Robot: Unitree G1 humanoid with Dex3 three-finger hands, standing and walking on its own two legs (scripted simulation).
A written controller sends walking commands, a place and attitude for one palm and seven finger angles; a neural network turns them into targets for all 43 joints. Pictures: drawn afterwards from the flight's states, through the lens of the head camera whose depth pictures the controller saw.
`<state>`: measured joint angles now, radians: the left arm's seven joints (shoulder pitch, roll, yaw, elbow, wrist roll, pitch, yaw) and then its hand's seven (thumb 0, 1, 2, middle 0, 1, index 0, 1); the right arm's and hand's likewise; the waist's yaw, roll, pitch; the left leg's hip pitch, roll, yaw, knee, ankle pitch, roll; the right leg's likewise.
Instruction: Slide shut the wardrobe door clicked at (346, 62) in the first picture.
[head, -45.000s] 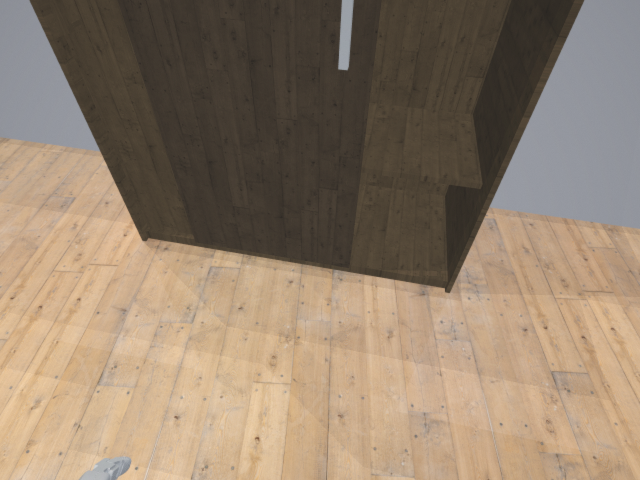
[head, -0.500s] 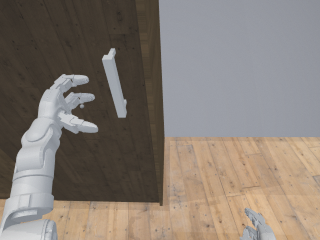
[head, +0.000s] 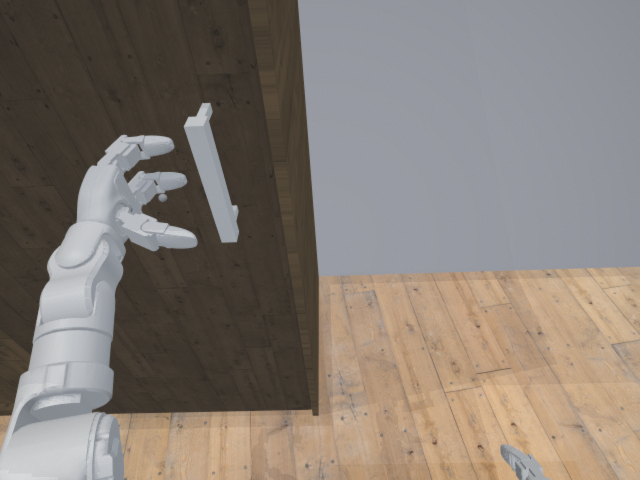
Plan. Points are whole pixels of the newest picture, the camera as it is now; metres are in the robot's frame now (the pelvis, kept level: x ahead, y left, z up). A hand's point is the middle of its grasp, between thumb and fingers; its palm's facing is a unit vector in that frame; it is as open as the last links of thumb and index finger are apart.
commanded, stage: move the hooked fingers beside the handle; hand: left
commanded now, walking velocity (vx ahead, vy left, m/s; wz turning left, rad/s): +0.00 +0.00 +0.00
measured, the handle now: (218, 177) +0.45 +0.15 +0.18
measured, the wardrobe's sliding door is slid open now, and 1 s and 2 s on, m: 0.00 0.00 0.00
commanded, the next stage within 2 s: none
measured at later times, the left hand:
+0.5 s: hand (169, 219) +0.38 +0.19 +0.16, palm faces +0.07 -1.00 -0.02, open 14.0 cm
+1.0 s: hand (155, 190) +0.38 +0.20 +0.21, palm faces +0.07 -1.00 -0.02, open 14.0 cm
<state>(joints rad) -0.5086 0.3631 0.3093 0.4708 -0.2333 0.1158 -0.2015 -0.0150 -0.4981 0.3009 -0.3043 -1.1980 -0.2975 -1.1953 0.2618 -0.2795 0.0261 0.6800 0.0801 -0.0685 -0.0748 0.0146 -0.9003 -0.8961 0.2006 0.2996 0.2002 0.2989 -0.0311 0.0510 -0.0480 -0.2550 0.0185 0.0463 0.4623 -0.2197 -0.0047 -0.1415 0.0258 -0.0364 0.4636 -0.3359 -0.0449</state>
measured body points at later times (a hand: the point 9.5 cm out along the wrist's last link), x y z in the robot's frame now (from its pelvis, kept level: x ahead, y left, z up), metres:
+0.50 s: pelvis -0.01 +0.01 +0.00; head -0.02 -0.01 +0.45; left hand +0.38 +0.25 +0.17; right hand +0.14 -0.23 -0.10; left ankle +0.01 +0.13 -0.74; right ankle -0.06 -0.08 -0.74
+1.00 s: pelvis +0.00 +0.01 +0.00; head -0.01 -0.01 +0.45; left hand +0.37 +0.25 +0.21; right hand +0.13 -0.25 -0.11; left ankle +0.01 +0.13 -0.74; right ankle -0.06 -0.08 -0.74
